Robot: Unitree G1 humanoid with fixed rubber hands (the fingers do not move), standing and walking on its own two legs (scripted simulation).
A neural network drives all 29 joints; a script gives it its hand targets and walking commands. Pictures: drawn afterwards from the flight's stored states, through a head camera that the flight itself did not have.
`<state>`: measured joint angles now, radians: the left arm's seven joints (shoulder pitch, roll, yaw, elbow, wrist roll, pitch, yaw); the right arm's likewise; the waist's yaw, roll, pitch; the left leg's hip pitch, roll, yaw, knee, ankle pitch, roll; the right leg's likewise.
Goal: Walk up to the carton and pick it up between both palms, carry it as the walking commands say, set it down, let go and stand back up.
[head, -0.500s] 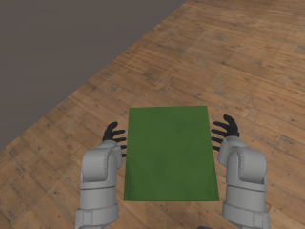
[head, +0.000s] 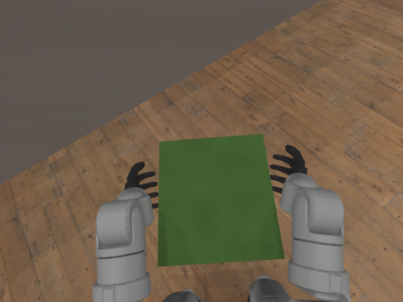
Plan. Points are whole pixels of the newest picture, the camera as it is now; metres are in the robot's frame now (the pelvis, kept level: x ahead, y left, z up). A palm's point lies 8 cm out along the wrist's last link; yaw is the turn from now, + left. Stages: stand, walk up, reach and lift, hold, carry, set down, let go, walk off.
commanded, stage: carry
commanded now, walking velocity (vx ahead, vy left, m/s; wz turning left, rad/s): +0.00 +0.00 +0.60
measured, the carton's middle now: (215, 202) +0.32 -0.01 -0.05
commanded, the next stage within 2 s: none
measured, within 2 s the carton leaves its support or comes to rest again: neither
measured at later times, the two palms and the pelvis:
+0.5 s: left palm (93, 206) +0.28 +0.20 +0.08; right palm (245, 142) +0.38 -0.07 +0.09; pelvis +0.05 -0.02 +0.00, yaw +18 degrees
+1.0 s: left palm (69, 290) +0.15 +0.22 +0.07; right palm (218, 173) +0.32 -0.02 +0.09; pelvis -0.01 -0.06 +0.00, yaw +37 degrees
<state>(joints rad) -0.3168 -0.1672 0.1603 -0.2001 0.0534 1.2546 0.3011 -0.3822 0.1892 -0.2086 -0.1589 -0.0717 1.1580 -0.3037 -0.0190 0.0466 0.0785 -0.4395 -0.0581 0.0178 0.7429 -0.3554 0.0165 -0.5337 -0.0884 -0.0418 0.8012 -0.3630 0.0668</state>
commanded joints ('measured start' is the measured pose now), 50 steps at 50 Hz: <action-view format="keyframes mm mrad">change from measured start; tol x32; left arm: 1 -534 -994 -626 -203 -411 -101 -459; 50 -686 -988 -645 -208 -351 -66 -426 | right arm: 1 -445 994 724 -136 404 35 436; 50 -337 1023 733 94 441 75 504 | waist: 1 32 -494 -823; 18 21 -253 -580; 22 -18 268 -602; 33 -13 184 -609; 37 29 -384 -702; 47 8 -181 -628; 50 0 328 -561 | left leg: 1 -219 14 14 409 -294 -31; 19 20 60 125 -55 1 21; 23 524 426 -452 -186 1392 254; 27 288 348 -355 -304 608 218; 32 309 326 -338 -253 580 188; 38 -269 88 -50 367 -225 3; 46 36 58 85 -114 -27 -6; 50 374 402 -394 -216 1069 235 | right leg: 1 894 -365 297 -236 1338 -252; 19 530 -296 -152 -56 987 -141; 23 -122 -10 -82 447 -370 10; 35 465 -63 63 -348 169 -57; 37 642 -380 321 -335 715 -277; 44 499 -285 -10 -156 808 -187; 47 401 -247 -83 -32 720 -118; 50 -72 -17 -32 287 -300 -9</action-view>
